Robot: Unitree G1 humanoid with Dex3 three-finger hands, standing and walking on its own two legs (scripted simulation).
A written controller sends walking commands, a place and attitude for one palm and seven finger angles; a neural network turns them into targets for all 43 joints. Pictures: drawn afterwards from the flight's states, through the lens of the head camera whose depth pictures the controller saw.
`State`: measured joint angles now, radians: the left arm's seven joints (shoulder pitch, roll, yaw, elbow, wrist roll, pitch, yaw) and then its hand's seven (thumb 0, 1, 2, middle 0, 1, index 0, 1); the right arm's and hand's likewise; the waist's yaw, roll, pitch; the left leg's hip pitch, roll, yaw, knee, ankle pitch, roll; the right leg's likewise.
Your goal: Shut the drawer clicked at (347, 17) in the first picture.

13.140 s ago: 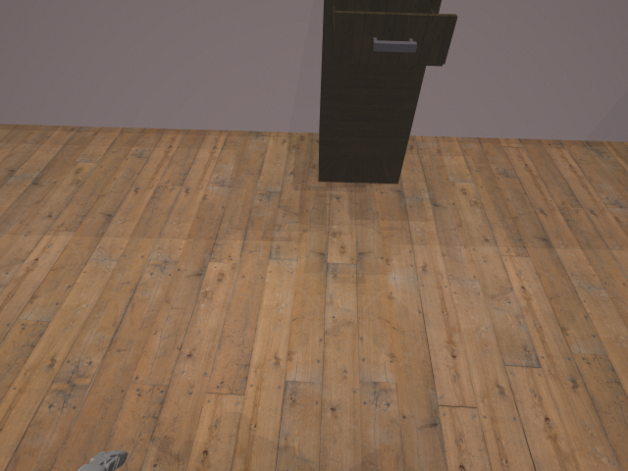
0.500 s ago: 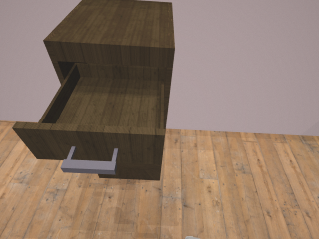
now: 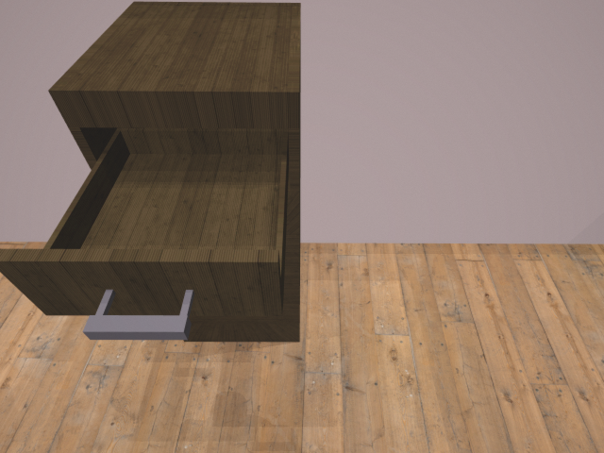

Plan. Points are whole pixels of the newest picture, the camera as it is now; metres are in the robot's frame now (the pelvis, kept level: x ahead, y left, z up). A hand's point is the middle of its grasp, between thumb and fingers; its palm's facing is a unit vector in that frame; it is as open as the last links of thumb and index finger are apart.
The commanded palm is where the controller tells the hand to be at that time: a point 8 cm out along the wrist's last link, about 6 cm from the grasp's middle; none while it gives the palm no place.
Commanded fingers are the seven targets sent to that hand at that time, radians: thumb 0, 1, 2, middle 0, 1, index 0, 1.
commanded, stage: come to a stop and stand still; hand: left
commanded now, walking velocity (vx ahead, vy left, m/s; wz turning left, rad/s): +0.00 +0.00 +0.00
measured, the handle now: (143, 312) +0.28 +0.23 +0.03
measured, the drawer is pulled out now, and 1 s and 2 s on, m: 0.29 0.29 0.29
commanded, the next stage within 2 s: look again from close up in 0.10 s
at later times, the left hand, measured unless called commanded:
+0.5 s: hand out of the picture -0.01 +0.21 -0.18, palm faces +0.03 -0.98 -0.21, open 7.4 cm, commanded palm none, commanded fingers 0.00 0.90 0.90 -0.20 -0.30 -0.20 -0.30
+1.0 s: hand (129, 420) +0.16 +0.23 -0.02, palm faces +0.25 -0.95 -0.16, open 7.0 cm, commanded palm +0.07 +0.26 -0.04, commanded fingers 0.00 0.90 0.90 -0.42 -0.54 -0.42 -0.54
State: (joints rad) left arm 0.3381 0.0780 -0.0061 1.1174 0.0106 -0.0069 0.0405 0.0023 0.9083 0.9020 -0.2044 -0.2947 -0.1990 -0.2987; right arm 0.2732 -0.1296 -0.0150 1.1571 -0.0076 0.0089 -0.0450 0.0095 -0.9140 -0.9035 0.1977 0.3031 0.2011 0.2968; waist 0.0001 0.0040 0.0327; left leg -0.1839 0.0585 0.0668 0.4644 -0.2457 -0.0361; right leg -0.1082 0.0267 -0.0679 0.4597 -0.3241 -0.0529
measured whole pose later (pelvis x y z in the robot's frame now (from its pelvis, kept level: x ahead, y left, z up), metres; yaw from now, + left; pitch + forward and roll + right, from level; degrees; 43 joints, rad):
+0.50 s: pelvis -0.02 +0.03 +0.00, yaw +0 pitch -2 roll +0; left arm 0.32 0.15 -0.01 1.06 0.02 -0.01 0.05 0.00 0.91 0.90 -0.20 -0.29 -0.20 -0.30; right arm 0.31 -0.15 0.01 1.08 -0.02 0.00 -0.03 0.02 -0.93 -0.90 0.20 0.30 0.20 0.30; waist 0.00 0.02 0.01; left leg -0.24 0.01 0.05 0.55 -0.27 0.02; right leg -0.16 0.00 -0.05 0.52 -0.32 -0.01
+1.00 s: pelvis -0.02 +0.05 -0.01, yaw +1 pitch +2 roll +0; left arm 0.50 0.17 0.01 0.04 -0.12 -0.09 0.15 0.03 0.95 0.90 -0.26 -0.36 -0.26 -0.36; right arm 0.31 -0.24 -0.02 0.83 0.03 -0.27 -0.06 0.03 -0.93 -0.90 0.20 0.30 0.21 0.30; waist -0.03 0.03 -0.07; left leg -0.35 -0.04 0.05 0.60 -0.28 0.05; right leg -0.28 -0.05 -0.06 0.62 -0.37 0.01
